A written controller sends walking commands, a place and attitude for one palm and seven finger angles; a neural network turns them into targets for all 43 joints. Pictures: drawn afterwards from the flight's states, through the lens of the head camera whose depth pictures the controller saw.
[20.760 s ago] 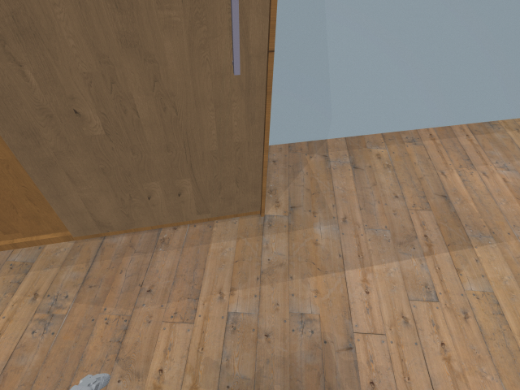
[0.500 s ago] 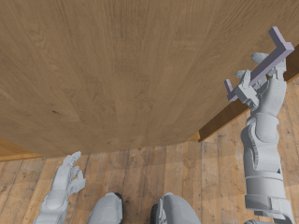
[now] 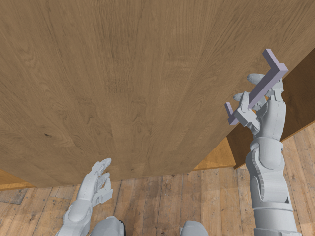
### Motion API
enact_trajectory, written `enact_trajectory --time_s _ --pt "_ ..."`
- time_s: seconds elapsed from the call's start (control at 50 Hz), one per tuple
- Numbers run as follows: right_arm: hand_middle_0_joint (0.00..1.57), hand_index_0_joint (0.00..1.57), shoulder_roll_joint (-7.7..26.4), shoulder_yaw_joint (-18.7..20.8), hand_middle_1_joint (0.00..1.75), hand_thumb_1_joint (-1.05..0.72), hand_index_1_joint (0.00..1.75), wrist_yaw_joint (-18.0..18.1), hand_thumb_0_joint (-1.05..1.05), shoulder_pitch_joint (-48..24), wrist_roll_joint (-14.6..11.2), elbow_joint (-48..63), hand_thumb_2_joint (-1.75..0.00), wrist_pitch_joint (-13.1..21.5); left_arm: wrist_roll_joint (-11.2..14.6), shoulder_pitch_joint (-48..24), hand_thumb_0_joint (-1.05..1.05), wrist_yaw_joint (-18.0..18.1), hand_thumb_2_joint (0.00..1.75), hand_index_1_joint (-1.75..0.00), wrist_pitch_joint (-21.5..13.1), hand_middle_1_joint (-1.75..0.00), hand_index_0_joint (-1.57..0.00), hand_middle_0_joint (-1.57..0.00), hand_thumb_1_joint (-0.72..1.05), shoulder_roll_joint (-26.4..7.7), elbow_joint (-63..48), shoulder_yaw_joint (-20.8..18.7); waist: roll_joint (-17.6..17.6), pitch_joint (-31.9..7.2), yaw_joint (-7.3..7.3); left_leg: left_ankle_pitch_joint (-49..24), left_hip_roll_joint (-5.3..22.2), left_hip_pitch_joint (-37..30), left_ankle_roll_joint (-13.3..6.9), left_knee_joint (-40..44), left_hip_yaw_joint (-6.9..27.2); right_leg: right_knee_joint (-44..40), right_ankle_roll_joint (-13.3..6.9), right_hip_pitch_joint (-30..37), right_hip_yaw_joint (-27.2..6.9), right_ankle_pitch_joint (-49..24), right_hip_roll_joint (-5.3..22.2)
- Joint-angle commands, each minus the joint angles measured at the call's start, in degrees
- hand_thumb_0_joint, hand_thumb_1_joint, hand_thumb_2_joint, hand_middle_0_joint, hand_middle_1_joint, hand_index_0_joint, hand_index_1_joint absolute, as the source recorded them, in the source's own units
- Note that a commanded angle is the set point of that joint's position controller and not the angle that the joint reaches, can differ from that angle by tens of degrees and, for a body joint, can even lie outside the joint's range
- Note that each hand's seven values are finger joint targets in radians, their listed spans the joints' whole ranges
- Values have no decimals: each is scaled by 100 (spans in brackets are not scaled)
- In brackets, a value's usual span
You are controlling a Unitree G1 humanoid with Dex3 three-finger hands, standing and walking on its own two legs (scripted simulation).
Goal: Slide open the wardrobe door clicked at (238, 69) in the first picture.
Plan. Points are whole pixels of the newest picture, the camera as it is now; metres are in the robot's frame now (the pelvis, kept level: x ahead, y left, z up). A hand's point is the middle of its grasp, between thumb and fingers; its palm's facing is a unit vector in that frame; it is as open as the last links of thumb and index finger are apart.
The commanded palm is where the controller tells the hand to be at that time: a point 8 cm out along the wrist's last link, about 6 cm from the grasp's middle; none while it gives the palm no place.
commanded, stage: step sideways, sliding the door along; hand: right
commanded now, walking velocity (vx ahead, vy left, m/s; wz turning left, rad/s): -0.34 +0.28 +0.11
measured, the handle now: (248, 92) +0.39 -0.22 +0.14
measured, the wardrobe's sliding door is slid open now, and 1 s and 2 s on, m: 0.32 0.43 0.43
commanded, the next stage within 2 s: stop walking and hold the door there in 0.90 s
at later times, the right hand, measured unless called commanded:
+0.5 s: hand (192, 112) +0.34 -0.08 +0.14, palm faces +0.29 +0.96 -0.04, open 6.3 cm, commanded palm +0.30 -0.05 +0.13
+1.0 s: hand (189, 109) +0.34 -0.07 +0.14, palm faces +0.53 +0.85 -0.07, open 6.6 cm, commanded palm +0.30 -0.09 +0.12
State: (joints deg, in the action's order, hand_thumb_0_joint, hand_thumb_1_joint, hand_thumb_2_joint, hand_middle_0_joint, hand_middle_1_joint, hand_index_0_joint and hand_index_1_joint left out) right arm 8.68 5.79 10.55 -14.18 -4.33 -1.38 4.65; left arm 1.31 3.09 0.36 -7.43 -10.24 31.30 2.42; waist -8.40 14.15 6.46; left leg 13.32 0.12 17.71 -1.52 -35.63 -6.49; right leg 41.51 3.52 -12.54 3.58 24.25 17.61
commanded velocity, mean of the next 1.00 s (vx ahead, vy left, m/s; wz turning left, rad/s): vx -0.09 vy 0.29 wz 0.06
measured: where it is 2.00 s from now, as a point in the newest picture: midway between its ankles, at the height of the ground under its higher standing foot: outside the picture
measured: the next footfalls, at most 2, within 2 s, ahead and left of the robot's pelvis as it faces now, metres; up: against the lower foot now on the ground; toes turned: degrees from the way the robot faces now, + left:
right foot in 0.24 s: -0.01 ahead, -0.07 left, +0.00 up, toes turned -6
left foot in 0.62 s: -0.04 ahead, +0.33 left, +0.00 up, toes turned +11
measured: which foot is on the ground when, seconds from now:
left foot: down 0.00-0.26, up 0.28-0.60, down 0.62-0.82, up 0.84-1.00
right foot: up 0.00-0.22, down 0.24-0.64, up 0.66-0.80, down 0.82-1.00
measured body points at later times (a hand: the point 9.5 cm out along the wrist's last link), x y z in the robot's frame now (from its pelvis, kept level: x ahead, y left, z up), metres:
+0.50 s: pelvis -0.05 +0.11 +0.02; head +0.03 +0.09 +0.46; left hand +0.09 +0.33 -0.09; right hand +0.31 -0.13 +0.15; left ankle -0.06 +0.29 -0.65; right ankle -0.05 -0.07 -0.72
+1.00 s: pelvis -0.03 +0.22 +0.03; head +0.07 +0.18 +0.46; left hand +0.14 +0.45 -0.07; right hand +0.31 -0.11 +0.14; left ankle -0.01 +0.38 -0.63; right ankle -0.05 +0.07 -0.72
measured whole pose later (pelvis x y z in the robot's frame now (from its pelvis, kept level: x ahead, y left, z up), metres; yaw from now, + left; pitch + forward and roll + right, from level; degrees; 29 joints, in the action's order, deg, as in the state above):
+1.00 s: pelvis -0.03 +0.22 +0.03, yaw +4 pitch -2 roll +6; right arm 17.2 19.5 12.7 -21.3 -4.5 -5.6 2.4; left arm 2.0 8.3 -0.1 -5.5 -12.8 34.5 -2.7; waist -2.5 15.9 7.9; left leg 23.7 0.5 28.3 2.3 -58.8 -4.3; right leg 29.0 4.2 -8.5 6.8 17.5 14.2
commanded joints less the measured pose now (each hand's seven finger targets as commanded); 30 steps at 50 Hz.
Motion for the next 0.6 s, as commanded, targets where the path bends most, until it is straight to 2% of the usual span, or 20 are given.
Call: enact_trajectory --time_s 0.0,0.02,0.04,0.06,0.08,0.12,0.16,0.18,0.2,0.22,0.24,0.26,0.3,0.32,0.38,0.42,0.48,0.54,0.56,0.58 --pt "45 45 410 -1146 140 -90 140 -561 0 -1217 273 2641 -90 998 -5 -103 0 198 90 -30 -215 -30 -20 -20 90 -497 -730 -388 3341 -3447 -326 -6792 1624 -1890 8 869 1962 2603 -171 -760 -547 1736 -1649" --pt "45 45 230 -1246 140 -90 140 -530 0 -1401 247 2801 -90 1047 16 -250 0 221 90 -30 -259 -30 -20 -20 90 -381 -551 -349 2704 -3386 -476 -6891 1743 -2529 -518 708 2070 2315 -171 -1278 -660 1569 -1492" --pt "45 45 -40 -1411 140 -90 140 -467 0 -1543 249 3067 -90 1179 50 -263 0 175 90 -30 -267 -30 -20 -20 90 -263 -530 -243 2484 -3511 -570 -6942 1718 -3058 -768 628 1912 1951 -120 -1493 -681 1455 -1526" --pt "45 45 -56 -1355 140 -90 140 -414 0 -1491 244 3080 -90 1280 53 -266 0 149 90 -30 -226 -30 -20 -20 90 -295 -504 -223 2251 -3549 -607 -6900 1597 -3103 -795 664 1796 1498 -96 -1352 -551 1358 -1597" --pt "45 45 -81 -1424 140 -90 140 -423 0 -1398 264 3032 -90 1295 75 -252 0 127 90 -30 -139 -30 -20 -20 90 -309 -523 -276 2385 -3581 -598 -6561 1555 -2949 -796 697 1751 1075 -96 -1075 -504 1182 -1642" --pt "45 45 -165 -1629 140 -90 140 -419 0 -1612 288 3030 -90 1343 115 -273 0 131 90 -30 -26 -30 -20 -20 90 -383 -560 -347 2136 -3664 -667 -6605 1568 -2869 -856 573 1704 99 -122 -666 -278 646 -1608" --pt "45 45 83 -1420 140 -90 140 -432 0 -1699 322 2905 -90 1450 43 -90 0 155 90 -30 88 -30 -20 -20 90 -483 -561 -450 1724 -3867 -723 -5939 1429 -2338 -751 407 1550 -919 -135 217 -2 -580 -1453" --pt "45 45 218 -1357 140 -90 140 -448 0 -1763 332 2842 -90 1469 19 -12 0 180 90 -30 134 -30 -20 -20 90 -533 -560 -498 1449 -3935 -774 -5261 1326 -1754 -624 263 1437 -1288 -191 896 -11 -1434 -1200" --pt "45 45 269 -1370 140 -90 140 -493 0 -1900 296 2828 -90 1470 -9 79 0 195 90 -30 156 -30 -20 -20 90 -597 -575 -571 1083 -3916 -866 -3939 1114 -641 -383 -57 1321 -1596 -425 1941 -371 -2774 -633" --pt "45 45 319 -1338 140 -90 140 -545 0 -1968 212 2919 -90 1419 0 16 0 182 90 -30 150 -30 -20 -20 90 -855 -710 -669 -167 -3819 -829 -569 490 938 109 -831 882 -1770 -1071 2887 -1779 -5519 851" --pt "45 45 83 -1364 140 -90 140 -614 0 -1976 276 2750 -90 1355 -38 -34 0 119 90 -30 104 -30 -20 -20 90 -868 -762 -656 -657 -3861 -629 1941 114 1621 287 -2126 1081 -1670 -1735 3040 -2518 -7329 1892" --pt "45 45 -126 -1396 140 -90 140 -635 0 -2230 340 2466 -90 1227 -72 -246 0 17 90 -30 28 -30 -20 -20 90 -887 -729 -616 -317 -3580 -609 1656 44 1579 167 -2967 1481 -1592 -1768 2569 -1808 -6693 1778" --pt "45 45 -484 -1799 140 -90 140 -687 0 -2778 279 2721 -90 1046 -80 -121 0 25 90 -30 -50 -30 -20 -20 90 -827 -708 -538 -856 -3242 -735 1344 284 1867 222 -3104 1337 -1417 -1416 2359 -1098 -6170 1339" --pt "45 45 -723 -2006 140 -90 140 -733 0 -3001 198 2731 -90 974 -55 -182 0 4 90 -30 -88 -30 -20 -20 90 -874 -746 -571 -696 -3143 -717 1130 298 1907 272 -3068 1215 -1459 -1332 2309 -885 -5795 1205" --pt "45 45 -686 -1983 140 -90 140 -757 0 -2771 176 1990 -90 554 -17 213 0 24 90 -30 44 -30 -20 -20 90 -1058 -638 -682 -259 -2897 -727 567 227 1555 399 -2666 636 -1621 -1043 2077 -173 -5172 729" --pt "45 45 -554 -1845 140 -90 140 -730 0 -2924 159 1912 -90 457 -14 205 0 84 90 -30 93 -30 -20 -20 90 -1094 -684 -692 -457 -2800 -743 497 175 1126 445 -2052 257 -1659 -929 1913 176 -5204 519" --pt "45 45 -283 -1578 140 -90 140 -630 0 -2939 99 1593 -90 453 22 406 0 57 90 -30 70 -30 -20 -20 90 -1045 -593 -689 -1182 -2803 -870 753 -44 683 458 -959 -158 -1439 -804 2193 217 -5787 422" --pt "45 45 89 -1230 140 -90 140 -547 0 -2879 84 1369 -90 571 50 515 0 20 90 -30 -9 -30 -20 -20 90 -1016 -495 -670 -1556 -2806 -908 430 -196 217 401 327 -269 -1036 -595 2345 261 -6128 276" --pt "45 45 249 -1070 140 -90 140 -529 0 -2886 94 1334 -90 635 78 505 0 -13 90 -30 -41 -30 -20 -20 90 -1019 -465 -679 -1412 -2899 -867 -31 -204 -121 379 918 -283 -814 -497 2340 288 -5900 197" --pt "45 45 456 -911 140 -90 140 -507 0 -2898 111 1311 -90 688 127 464 0 -29 90 -30 -46 -30 -20 -20 90 -990 -452 -660 -1165 -2973 -820 -834 -130 -601 360 1458 -249 -567 -624 2109 275 -5414 17"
